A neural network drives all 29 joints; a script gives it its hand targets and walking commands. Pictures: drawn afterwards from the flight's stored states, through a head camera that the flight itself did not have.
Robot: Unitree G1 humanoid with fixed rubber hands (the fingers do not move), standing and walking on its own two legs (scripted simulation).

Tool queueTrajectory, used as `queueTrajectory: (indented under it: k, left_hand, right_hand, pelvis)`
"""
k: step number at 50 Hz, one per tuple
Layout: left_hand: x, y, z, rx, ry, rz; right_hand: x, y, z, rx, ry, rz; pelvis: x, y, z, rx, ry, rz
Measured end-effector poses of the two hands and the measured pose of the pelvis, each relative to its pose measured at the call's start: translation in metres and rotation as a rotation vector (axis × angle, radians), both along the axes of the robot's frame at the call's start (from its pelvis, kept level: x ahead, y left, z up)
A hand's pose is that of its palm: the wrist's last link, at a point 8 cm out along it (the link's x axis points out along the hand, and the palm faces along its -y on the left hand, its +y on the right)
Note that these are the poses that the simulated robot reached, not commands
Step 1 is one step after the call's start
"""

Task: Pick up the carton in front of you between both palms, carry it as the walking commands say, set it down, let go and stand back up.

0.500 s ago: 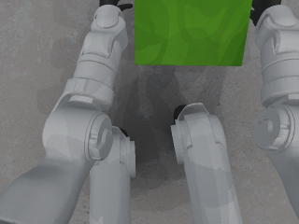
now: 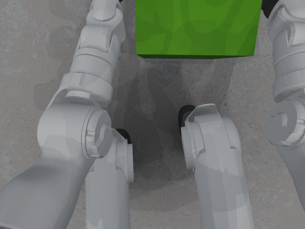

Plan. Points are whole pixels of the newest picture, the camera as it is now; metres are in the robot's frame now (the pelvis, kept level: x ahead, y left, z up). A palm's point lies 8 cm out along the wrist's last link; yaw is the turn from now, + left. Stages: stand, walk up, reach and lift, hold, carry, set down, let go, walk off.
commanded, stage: set down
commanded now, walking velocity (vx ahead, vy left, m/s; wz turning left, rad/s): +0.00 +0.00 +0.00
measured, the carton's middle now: (186, 11) +0.51 -0.18 -0.27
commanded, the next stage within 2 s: let go in 1.50 s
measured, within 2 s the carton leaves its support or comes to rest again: neither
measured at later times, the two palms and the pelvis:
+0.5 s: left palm (101, 6) +0.54 -0.01 -0.20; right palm out of the picture +0.44 -0.39 -0.19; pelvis -0.01 -0.01 -0.01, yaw -2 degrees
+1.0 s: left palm out of the picture +0.56 -0.04 -0.02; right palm out of the picture +0.45 -0.40 -0.03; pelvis +0.00 -0.01 +0.09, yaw -5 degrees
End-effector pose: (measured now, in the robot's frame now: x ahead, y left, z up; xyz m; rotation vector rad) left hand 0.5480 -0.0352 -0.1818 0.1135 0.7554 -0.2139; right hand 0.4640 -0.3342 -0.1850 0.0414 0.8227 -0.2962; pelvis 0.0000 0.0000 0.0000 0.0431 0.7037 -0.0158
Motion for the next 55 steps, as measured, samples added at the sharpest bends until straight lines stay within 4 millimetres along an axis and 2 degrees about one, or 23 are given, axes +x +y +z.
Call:
queueTrajectory:
  k: [9, 12, 18, 23, 27, 32, 37, 43, 55]
  left_hand:
    - [0.000, 0.001, -0.001, -0.004, -0.025, -0.019]
    - [0.000, 0.004, -0.004, 0.015, -0.040, -0.042]
    - [-0.008, 0.023, -0.022, 0.049, -0.014, -0.030]
    - [-0.008, 0.026, -0.022, 0.045, -0.039, -0.024]
    - [-0.001, 0.019, -0.002, 0.036, -0.090, -0.013]
    - [0.007, 0.007, 0.039, 0.045, -0.145, -0.001]
    - [0.009, -0.004, 0.082, 0.064, -0.133, 0.010]
    - [0.011, -0.010, 0.124, 0.066, -0.111, 0.017]
    - [0.014, 0.002, 0.183, 0.064, -0.137, 0.031]
  right_hand:
    - [-0.002, -0.001, -0.003, 0.019, -0.029, -0.016]
    - [-0.010, -0.003, -0.011, 0.021, -0.017, -0.040]
    - [-0.035, -0.035, -0.022, -0.048, 0.003, -0.141]
    - [-0.027, -0.052, -0.013, -0.053, -0.057, -0.150]
    - [-0.014, -0.052, 0.003, -0.037, -0.113, -0.133]
    - [-0.006, -0.053, 0.037, -0.033, -0.176, -0.113]
    - [-0.016, -0.060, 0.077, -0.036, -0.177, -0.119]
    - [-0.023, -0.066, 0.121, -0.045, -0.164, -0.128]
    - [-0.015, -0.066, 0.185, -0.061, -0.169, -0.122]
  pelvis:
    - [0.000, 0.001, -0.004, -0.004, -0.013, -0.006]
    - [-0.002, 0.000, -0.005, -0.004, -0.033, -0.013]
    - [-0.009, -0.002, -0.005, -0.011, -0.072, -0.026]
    - [-0.013, -0.004, -0.009, -0.008, -0.111, -0.035]
    - [-0.016, -0.006, -0.011, 0.000, -0.138, -0.050]
    - [-0.016, -0.007, -0.002, 0.016, -0.146, -0.074]
    - [-0.015, -0.006, 0.022, 0.033, -0.117, -0.097]
    - [-0.010, -0.006, 0.054, 0.047, -0.048, -0.120]
    - [0.002, -0.011, 0.108, 0.053, 0.045, -0.129]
